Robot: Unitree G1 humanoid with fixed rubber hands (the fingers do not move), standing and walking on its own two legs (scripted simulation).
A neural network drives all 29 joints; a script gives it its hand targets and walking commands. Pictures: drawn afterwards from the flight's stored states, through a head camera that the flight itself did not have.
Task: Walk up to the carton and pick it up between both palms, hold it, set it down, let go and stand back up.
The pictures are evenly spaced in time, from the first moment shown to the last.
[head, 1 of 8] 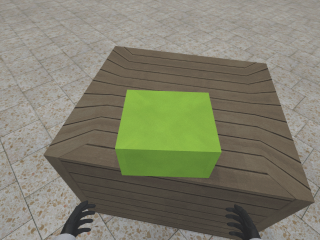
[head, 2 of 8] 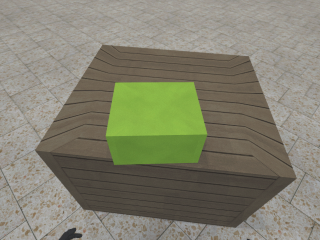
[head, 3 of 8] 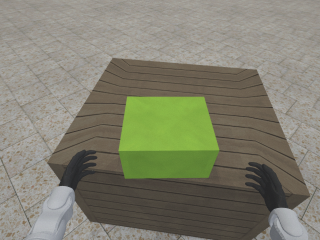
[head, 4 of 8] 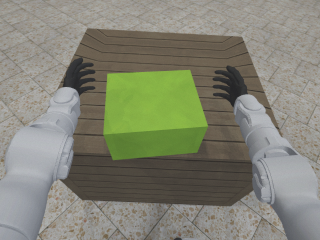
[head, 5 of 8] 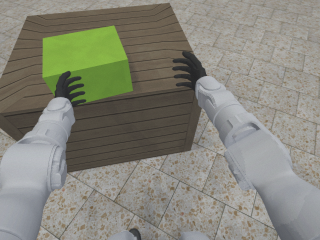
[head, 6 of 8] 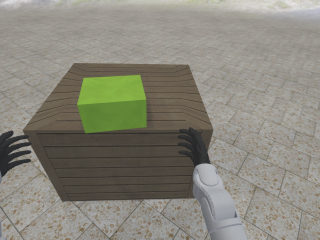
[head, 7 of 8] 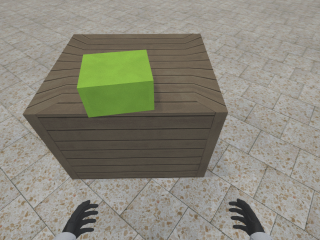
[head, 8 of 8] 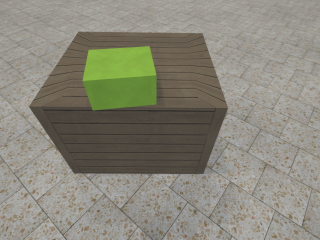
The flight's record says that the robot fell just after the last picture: no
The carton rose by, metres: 0.00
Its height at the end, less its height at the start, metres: +0.00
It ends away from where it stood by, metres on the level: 0.00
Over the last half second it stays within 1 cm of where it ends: yes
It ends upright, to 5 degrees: yes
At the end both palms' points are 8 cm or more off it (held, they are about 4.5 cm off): yes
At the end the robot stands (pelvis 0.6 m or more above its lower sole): yes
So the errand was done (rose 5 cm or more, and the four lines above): no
